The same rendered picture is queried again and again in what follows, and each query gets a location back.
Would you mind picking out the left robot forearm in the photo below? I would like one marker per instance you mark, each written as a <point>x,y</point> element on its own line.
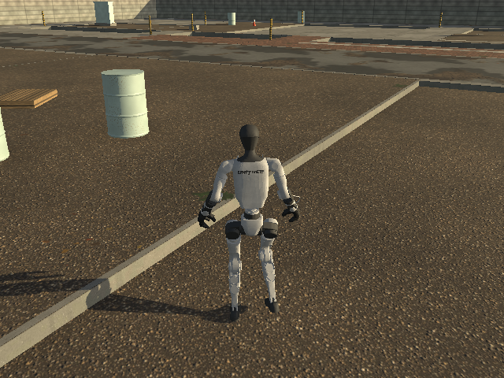
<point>208,205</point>

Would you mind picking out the right robot forearm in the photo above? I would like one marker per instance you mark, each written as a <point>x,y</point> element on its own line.
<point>290,202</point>

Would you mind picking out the robot right upper arm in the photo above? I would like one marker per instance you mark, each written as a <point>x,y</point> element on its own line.
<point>279,176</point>

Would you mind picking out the left robot foot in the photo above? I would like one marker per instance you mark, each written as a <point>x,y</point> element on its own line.
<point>234,316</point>

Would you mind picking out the robot right hand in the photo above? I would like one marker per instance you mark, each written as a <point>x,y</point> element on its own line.
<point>296,214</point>

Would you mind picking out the robot foot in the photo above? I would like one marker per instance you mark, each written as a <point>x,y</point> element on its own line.
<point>273,307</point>
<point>234,316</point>

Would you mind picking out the robot left hand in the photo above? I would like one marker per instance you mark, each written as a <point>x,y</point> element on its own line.
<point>201,219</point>

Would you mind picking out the robot left upper arm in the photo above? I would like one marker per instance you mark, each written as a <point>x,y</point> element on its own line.
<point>220,180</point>

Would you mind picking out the right robot foot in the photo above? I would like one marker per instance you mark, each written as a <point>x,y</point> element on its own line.
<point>273,307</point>

